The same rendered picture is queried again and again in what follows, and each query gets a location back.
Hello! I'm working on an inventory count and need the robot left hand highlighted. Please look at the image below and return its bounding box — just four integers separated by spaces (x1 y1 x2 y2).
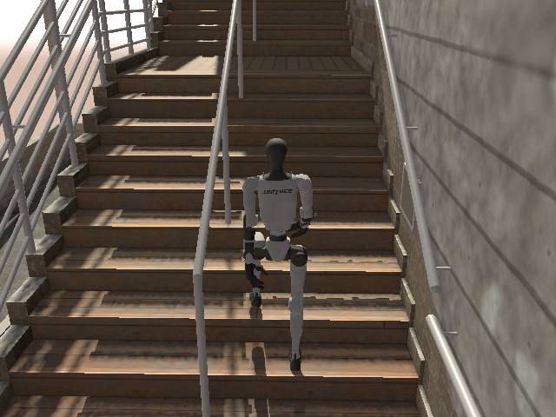
245 263 268 289

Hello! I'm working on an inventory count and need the robot right hand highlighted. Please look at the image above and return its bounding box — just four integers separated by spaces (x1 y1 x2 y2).
287 220 308 238

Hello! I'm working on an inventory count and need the robot left forearm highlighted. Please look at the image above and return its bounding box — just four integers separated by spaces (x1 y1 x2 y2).
243 215 255 264

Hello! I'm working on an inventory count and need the left robot upper arm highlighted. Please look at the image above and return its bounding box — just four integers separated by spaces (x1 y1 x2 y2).
242 176 259 227

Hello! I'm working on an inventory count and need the right robot shin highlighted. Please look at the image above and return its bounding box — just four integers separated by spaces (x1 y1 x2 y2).
290 298 303 359

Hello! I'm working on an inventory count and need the robot right forearm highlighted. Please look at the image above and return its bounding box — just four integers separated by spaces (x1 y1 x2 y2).
300 207 314 228

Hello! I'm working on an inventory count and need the right robot upper arm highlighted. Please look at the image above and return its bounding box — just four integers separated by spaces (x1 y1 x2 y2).
295 174 313 219

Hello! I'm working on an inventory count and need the robot right thigh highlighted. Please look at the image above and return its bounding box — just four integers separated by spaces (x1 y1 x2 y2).
288 244 308 314

